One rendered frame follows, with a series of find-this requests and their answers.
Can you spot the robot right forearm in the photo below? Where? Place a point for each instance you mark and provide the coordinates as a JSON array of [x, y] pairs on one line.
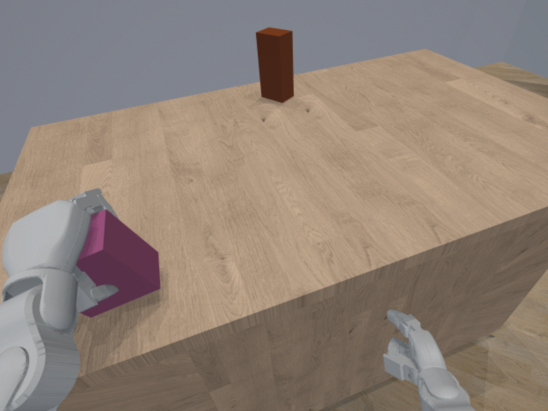
[[439, 390]]

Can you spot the robot right hand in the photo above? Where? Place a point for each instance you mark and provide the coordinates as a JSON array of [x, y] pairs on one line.
[[406, 360]]

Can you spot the sponge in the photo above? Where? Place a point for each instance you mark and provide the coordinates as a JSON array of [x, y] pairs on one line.
[[114, 254]]

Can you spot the table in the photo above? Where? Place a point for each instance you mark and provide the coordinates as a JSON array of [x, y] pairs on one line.
[[286, 231]]

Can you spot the robot left hand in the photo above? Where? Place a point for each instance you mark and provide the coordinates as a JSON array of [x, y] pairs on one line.
[[53, 237]]

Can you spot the robot left forearm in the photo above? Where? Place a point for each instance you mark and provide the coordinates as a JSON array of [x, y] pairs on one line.
[[39, 361]]

